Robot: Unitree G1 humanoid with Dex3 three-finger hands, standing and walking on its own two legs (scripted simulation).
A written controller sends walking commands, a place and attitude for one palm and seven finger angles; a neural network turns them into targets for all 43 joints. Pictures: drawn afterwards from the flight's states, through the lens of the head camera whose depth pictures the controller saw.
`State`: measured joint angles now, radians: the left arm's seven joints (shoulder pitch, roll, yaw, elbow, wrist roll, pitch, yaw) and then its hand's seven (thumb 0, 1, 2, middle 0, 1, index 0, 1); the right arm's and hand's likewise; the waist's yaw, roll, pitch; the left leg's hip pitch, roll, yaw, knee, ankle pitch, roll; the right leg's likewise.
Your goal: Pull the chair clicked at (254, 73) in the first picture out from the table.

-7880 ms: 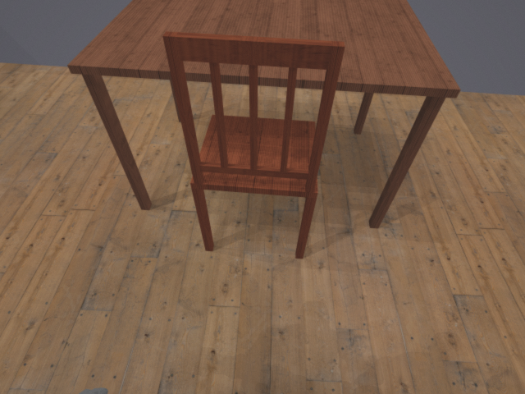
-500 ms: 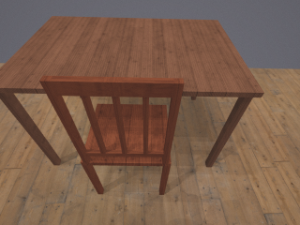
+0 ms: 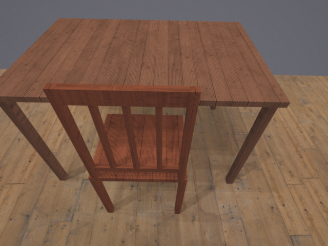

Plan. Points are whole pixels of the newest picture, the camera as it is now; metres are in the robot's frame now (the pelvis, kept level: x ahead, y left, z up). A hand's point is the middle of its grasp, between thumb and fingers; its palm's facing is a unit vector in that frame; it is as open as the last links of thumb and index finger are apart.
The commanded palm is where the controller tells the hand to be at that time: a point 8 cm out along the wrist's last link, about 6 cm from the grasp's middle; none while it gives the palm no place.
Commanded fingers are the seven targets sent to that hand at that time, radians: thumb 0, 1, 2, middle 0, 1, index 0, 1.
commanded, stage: look again from close up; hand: left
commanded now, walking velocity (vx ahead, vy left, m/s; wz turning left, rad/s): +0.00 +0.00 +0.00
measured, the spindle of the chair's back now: (131, 140) +0.46 +0.15 -0.07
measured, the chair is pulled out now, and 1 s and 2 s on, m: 0.00 0.00 0.00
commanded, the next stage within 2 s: raise the hand toward the chair's back in 0.36 s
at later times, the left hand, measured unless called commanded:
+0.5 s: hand out of the picture -0.02 +0.15 -0.17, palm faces +0.10 -0.98 -0.17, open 7.4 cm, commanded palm +0.09 +0.20 -0.08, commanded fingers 0.00 0.83 0.87 -0.19 -0.29 -0.19 -0.29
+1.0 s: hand out of the picture +0.11 +0.18 -0.08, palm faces +0.18 -0.98 -0.04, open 10.2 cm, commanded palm +0.11 +0.22 -0.06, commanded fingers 0.00 0.25 0.62 -0.13 -0.20 -0.13 -0.20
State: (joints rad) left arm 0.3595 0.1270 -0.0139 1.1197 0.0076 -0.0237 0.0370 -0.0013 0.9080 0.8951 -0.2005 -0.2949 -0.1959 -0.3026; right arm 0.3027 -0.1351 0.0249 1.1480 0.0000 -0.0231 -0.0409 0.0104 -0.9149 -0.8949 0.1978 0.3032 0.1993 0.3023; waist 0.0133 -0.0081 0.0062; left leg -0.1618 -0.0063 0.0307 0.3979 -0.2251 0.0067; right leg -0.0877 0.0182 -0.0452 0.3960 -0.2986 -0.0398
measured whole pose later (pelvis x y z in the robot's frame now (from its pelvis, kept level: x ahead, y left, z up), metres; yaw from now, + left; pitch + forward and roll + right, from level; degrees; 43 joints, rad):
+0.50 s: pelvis +0.00 -0.01 +0.00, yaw +0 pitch +0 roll +0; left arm 0.41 0.12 -0.02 0.97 -0.03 0.02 0.04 0.00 0.91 0.89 -0.20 -0.29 -0.20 -0.30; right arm 0.31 -0.15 0.03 1.10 0.00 -0.02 -0.04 0.02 -0.92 -0.89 0.20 0.30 0.20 0.30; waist 0.02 0.01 0.01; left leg -0.20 0.01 0.02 0.45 -0.25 0.00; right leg -0.10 0.03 -0.05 0.41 -0.30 -0.05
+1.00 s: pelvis -0.06 -0.01 -0.10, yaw +2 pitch +13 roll -1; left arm 0.52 0.16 0.09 0.06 -0.18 -0.53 -0.13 0.01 0.47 0.71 -0.16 -0.23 -0.16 -0.24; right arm 0.10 -0.24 -0.05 0.47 0.00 -0.20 -0.02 0.01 -0.91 -0.90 0.20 0.30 0.20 0.30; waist 0.05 -0.02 -0.14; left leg -0.94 0.02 -0.03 1.18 -0.48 -0.01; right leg -0.84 0.02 -0.12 1.18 -0.58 -0.07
